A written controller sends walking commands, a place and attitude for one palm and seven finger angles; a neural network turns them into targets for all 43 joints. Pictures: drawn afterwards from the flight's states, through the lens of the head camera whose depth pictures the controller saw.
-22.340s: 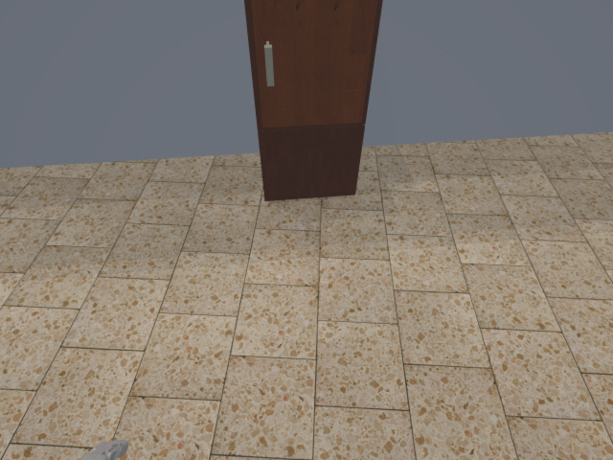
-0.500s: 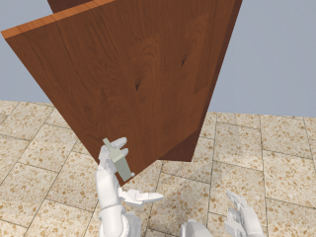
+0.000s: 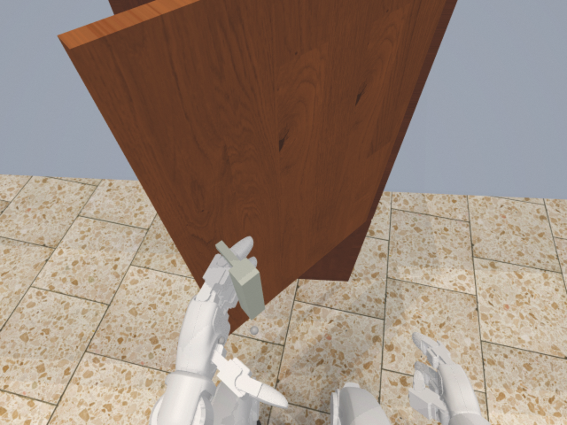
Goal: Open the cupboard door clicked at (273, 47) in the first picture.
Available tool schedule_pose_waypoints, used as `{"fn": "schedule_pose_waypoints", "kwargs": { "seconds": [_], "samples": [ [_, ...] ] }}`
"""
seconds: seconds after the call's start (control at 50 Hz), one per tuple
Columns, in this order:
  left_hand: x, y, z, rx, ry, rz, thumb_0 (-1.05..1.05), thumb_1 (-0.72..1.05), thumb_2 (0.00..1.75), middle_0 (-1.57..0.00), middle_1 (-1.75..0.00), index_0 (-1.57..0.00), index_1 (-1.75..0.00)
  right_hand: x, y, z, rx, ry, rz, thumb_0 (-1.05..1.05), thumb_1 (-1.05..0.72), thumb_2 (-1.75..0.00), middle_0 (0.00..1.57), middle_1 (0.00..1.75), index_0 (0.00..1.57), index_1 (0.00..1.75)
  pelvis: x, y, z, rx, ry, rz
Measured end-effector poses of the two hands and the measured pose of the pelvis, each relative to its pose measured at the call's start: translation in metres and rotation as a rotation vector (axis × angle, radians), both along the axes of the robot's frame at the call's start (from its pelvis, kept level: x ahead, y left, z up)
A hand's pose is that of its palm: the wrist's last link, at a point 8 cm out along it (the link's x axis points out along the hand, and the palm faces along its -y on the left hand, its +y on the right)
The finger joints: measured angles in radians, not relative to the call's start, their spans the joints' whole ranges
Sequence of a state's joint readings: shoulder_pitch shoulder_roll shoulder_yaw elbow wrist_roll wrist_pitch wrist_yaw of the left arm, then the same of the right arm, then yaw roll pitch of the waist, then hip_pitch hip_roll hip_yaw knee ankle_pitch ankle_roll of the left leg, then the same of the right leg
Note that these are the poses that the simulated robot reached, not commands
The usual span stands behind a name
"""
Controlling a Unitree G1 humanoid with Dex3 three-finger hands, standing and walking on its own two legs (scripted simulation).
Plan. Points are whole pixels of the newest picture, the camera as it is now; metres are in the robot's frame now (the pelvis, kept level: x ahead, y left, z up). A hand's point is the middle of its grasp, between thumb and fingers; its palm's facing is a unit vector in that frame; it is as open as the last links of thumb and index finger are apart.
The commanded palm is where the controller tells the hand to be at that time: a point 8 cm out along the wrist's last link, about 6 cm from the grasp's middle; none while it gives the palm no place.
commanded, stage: slide the hand sideways off the handle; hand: left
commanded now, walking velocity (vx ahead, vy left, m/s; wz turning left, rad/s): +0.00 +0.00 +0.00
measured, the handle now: (239, 280) +0.30 +0.08 +0.03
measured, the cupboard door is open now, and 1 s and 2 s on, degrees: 44 44 44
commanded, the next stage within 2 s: draw the hand back to the body in 0.90 s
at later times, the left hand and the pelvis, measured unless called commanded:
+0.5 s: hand (228, 357) +0.21 +0.08 +0.04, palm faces -0.07 -1.00 +0.01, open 16.1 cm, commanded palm +0.17 +0.14 +0.04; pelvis +0.01 +0.00 -0.01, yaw +0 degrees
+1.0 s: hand (172, 383) +0.18 +0.14 +0.04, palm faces +0.01 -1.00 -0.03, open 16.1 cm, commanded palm +0.14 +0.19 +0.04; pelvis +0.00 -0.03 -0.02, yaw +0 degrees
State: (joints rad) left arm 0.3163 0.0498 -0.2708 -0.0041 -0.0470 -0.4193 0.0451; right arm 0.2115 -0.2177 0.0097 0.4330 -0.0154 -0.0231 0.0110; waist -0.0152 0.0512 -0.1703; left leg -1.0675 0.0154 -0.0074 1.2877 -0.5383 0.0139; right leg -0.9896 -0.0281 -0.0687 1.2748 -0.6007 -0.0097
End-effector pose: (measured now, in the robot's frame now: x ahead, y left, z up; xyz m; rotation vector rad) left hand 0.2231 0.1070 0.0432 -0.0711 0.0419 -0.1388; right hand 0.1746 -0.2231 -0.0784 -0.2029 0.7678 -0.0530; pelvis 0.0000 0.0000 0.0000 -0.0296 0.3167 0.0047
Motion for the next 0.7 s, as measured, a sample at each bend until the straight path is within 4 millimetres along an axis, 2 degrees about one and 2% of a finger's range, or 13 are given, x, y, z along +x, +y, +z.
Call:
{"fn": "schedule_pose_waypoints", "kwargs": {
  "seconds": [0.14, 0.38, 0.54, 0.7],
  "samples": [
    [-0.006, -0.001, -0.002, 0.024, -0.018, 0.038, -0.01, -0.5, 0.3, -0.17, -0.34, -0.21, -0.33, 0.001, 0.008, 0.003, -0.003, -0.002, 0.011, 0.01, -0.91, -0.9, 0.2, 0.3, 0.2, 0.3, 0.002, 0.004, -0.005, 0.003, 0.017, -0.007],
    [-0.029, 0.022, 0.0, 0.058, 0.023, 0.062, -0.01, -0.5, 0.3, -0.17, -0.32, -0.22, -0.33, 0.018, 0.018, 0.001, 0.028, -0.023, 0.038, 0.01, -0.91, -0.9, 0.2, 0.3, 0.2, 0.3, 0.006, 0.002, -0.006, -0.002, 0.021, -0.003],
    [-0.035, 0.029, -0.002, 0.077, 0.008, 0.059, -0.01, -0.5, 0.3, -0.19, -0.32, -0.21, -0.32, 0.026, 0.006, -0.002, 0.013, -0.038, 0.03, 0.01, -0.9, -0.9, 0.2, 0.3, 0.2, 0.3, 0.008, -0.008, -0.012, 0.002, 0.031, -0.001],
    [-0.042, 0.04, -0.001, 0.101, 0.034, 0.056, -0.01, -0.5, 0.3, -0.2, -0.33, -0.23, -0.33, 0.027, -0.013, -0.005, -0.001, -0.029, -0.017, 0.01, -0.91, -0.9, 0.2, 0.3, 0.2, 0.3, 0.009, -0.018, -0.013, 0.005, 0.028, -0.002]
  ]
}}
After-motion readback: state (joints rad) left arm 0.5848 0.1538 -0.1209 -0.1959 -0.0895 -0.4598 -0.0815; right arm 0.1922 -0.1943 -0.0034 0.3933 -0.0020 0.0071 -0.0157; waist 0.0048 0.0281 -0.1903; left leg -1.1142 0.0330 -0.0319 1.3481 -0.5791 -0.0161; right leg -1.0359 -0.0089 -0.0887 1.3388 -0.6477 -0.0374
